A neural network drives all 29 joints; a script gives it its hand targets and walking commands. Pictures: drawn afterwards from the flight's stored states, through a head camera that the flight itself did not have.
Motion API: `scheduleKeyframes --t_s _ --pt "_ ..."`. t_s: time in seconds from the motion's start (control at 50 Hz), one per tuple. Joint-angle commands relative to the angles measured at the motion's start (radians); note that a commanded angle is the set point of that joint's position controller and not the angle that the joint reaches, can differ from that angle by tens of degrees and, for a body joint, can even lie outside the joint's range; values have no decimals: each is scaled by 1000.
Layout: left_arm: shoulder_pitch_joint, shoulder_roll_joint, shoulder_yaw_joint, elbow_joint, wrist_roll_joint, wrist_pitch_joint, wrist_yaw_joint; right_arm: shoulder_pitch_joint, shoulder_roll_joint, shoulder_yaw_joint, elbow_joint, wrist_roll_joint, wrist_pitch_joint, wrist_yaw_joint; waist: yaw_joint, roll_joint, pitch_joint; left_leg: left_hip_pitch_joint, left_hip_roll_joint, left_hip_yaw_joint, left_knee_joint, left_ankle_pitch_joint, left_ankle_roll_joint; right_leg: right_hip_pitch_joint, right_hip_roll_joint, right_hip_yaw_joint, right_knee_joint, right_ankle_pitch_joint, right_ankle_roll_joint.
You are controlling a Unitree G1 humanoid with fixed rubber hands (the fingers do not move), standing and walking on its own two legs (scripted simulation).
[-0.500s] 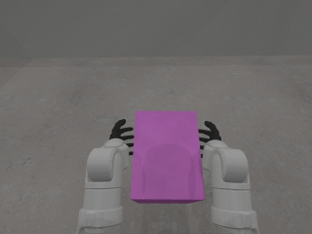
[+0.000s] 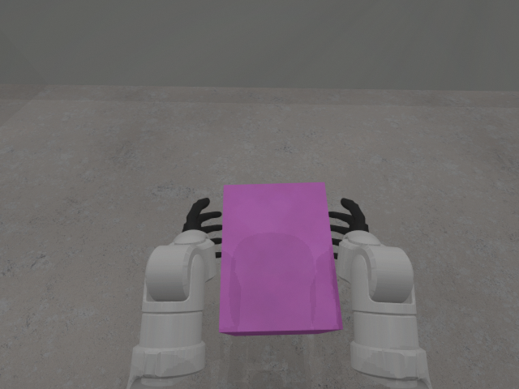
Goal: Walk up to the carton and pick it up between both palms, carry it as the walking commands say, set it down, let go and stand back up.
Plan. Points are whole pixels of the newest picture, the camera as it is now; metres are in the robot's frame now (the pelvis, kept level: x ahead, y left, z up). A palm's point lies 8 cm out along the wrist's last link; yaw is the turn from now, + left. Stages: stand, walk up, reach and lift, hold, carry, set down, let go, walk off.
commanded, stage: carry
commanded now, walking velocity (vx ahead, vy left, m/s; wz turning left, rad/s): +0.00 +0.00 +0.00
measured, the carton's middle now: (275, 266) +0.33 +0.00 +0.02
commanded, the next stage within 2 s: hold in 1.46 s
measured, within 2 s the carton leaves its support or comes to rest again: neither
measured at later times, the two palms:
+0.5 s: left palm (196, 241) +0.32 +0.11 +0.10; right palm (354, 240) +0.32 -0.12 +0.10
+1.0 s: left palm (197, 247) +0.32 +0.12 +0.08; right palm (348, 244) +0.33 -0.12 +0.08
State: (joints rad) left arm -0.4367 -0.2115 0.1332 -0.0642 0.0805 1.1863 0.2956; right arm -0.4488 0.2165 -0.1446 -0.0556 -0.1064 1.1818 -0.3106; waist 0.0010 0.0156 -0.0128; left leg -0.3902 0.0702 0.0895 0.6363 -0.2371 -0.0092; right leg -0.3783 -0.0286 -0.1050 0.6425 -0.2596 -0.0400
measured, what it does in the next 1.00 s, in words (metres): stands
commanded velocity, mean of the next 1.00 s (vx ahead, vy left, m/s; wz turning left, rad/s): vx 0.00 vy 0.00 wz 0.00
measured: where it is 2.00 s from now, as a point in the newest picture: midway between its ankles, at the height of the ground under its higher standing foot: outside the picture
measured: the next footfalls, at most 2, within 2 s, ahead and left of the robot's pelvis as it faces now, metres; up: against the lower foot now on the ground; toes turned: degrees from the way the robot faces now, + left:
none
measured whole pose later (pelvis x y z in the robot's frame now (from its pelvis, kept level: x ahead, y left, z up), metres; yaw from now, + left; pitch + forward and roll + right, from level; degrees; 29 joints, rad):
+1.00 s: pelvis +0.01 +0.00 +0.00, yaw +0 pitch +0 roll +0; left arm -0.42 -0.20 0.15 0.09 0.12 0.99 0.27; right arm -0.46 0.22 -0.19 0.14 -0.12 0.96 -0.26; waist 0.00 0.01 -0.01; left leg -0.39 0.07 0.09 0.63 -0.24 -0.01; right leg -0.38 -0.03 -0.11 0.64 -0.27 -0.04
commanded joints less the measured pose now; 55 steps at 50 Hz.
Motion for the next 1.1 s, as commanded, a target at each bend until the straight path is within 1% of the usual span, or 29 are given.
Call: scheduleKeyframes --t_s 0.0,0.1,0.12,0.18,0.26,0.34,0.38,0.44,0.46,0.48,0.5,0.52,0.54,0.62,0.64,0.68,0.7,0.74,0.76,0.82,0.84,0.88,0.92,0.94,0.96,1.0,1.02,1.06,1.08 --pt "-414 -1004 -456 -90 -280 -32 -217 -394 989 435 -78 295 -42 229 3 34 -395 182 94 -158 -188 82 85 32 -82 139 -121 45 -8" --pt "-456 -1011 -486 -155 -296 -35 -215 -407 1010 456 -90 308 -31 234 5 -14 -390 119 70 -125 -159 103 67 94 -99 136 -148 67 -20" --pt "-367 -925 -394 91 -203 -32 -220 -366 926 380 106 237 -41 240 9 40 -382 118 60 -108 -169 34 67 84 -102 138 -150 23 -16" --pt "-511 -1010 -492 -188 -328 -41 -221 -477 1021 478 -144 324 -49 227 0 -77 -401 143 49 -77 -115 33 48 68 -122 172 -212 9 -19" --pt "-412 -976 -423 -9 -262 -42 -225 -380 989 430 39 269 -40 238 0 -74 -415 165 61 -78 -104 134 56 115 -116 145 -163 188 -26" --pt "-328 -966 -428 11 -247 -35 -221 -309 953 408 36 257 -40 239 6 -8 -370 157 56 -95 -159 40 67 34 -108 149 -177 2 -12" --pt "-542 -1004 -485 -186 -317 -66 -225 -522 1017 476 -164 336 -72 237 3 -57 -413 161 60 -105 -160 22 63 76 -107 145 -176 8 -12" --pt "-378 -1011 -464 -87 -292 -46 -222 -381 999 465 -91 301 -54 229 4 -60 -358 108 58 -86 -156 5 53 61 -111 151 -192 -25 -18" --pt "-323 -841 -295 264 -138 -72 -238 -238 834 236 260 122 -76 249 4 35 -354 155 35 -52 -143 1 52 23 -129 183 -207 0 -33" --pt "-394 -880 -340 93 -207 -86 -227 -341 898 316 163 209 -93 239 3 -11 -357 144 45 -76 -140 21 55 52 -125 153 -208 39 -23" --pt "-313 -755 -200 370 -87 -120 -238 -366 769 213 353 121 -135 249 6 -41 -367 136 50 -90 -154 10 56 87 -127 149 -200 49 -18" --pt "-546 -1059 -504 19 -367 -132 -234 -621 1051 536 2 384 -147 232 -1 -96 -392 139 51 -92 -131 21 52 96 -126 167 -222 38 -23" --pt "-538 -1061 -518 -332 -383 -120 -223 -572 1070 545 -346 408 -129 228 -2 -71 -386 141 59 -101 -160 15 62 92 -109 138 -196 2 -19" --pt "-280 -813 -265 204 -137 -145 -228 -259 835 297 266 165 -134 240 -4 -91 -434 137 53 -85 -120 41 60 118 -135 181 -207 49 -41" --pt "-460 -908 -436 -147 -285 -148 -222 -353 942 400 -30 264 -136 225 -6 -26 -411 169 58 -90 -143 66 62 100 -126 161 -191 103 -26" --pt "-384 -722 -219 301 -110 -192 -241 -311 759 191 413 102 -191 247 -3 -27 -444 169 69 -87 -139 154 52 152 -126 138 -146 203 -22" --pt "-440 -914 -398 -50 -249 -202 -235 -411 913 378 62 243 -207 240 -1 -8 -456 164 75 -83 -121 198 53 173 -132 129 -143 247 -9" --pt "-457 -924 -403 -72 -253 -197 -231 -495 937 426 -75 286 -209 240 -3 -61 -407 145 68 -90 -147 145 59 142 -123 134 -144 167 -19" --pt "-410 -810 -255 185 -154 -215 -235 -403 810 254 220 170 -221 244 -2 12 -423 177 71 -75 -121 191 51 139 -120 122 -146 216 -18" --pt "-386 -896 -377 -75 -249 -224 -226 -391 917 405 -29 270 -222 233 -7 -78 -379 118 49 -89 -151 20 57 113 -119 151 -194 35 -17" --pt "-292 -798 -286 201 -141 -216 -230 -297 830 318 256 172 -216 240 -3 -78 -394 115 60 -104 -160 13 70 135 -111 136 -192 19 -13" --pt "-467 -906 -432 -155 -276 -236 -224 -431 941 430 -65 292 -237 238 -6 -43 -399 138 55 -92 -164 24 61 110 -119 152 -184 22 -13" --pt "-390 -863 -356 -28 -229 -236 -218 -422 883 392 3 265 -237 230 -4 -34 -465 179 63 -97 -138 165 70 162 -113 135 -142 180 -25" --pt "-305 -760 -247 269 -119 -243 -235 -303 749 239 292 123 -249 240 -3 28 -449 167 63 -83 -130 178 63 153 -122 132 -130 193 -16" --pt "-343 -841 -355 45 -200 -247 -228 -323 848 360 90 201 -248 235 -5 -64 -452 165 70 -89 -117 171 68 174 -123 142 -143 224 -21" --pt "-413 -693 -232 253 -106 -285 -240 -325 733 186 381 105 -291 253 -4 39 -414 136 60 -88 -163 87 57 160 -124 131 -146 122 -8" --pt "-414 -935 -486 -98 -302 -268 -219 -361 976 483 30 313 -267 235 -8 -25 -409 117 66 -91 -150 97 61 168 -121 129 -154 141 -2" --pt "-404 -833 -361 -4 -210 -273 -226 -391 839 346 57 223 -281 238 -7 20 -435 142 68 -93 -148 123 67 163 -107 113 -140 124 -6" --pt "-382 -835 -384 -59 -220 -269 -219 -407 878 415 -2 261 -270 234 -7 -66 -433 138 72 -98 -134 130 66 169 -112 117 -148 147 -7"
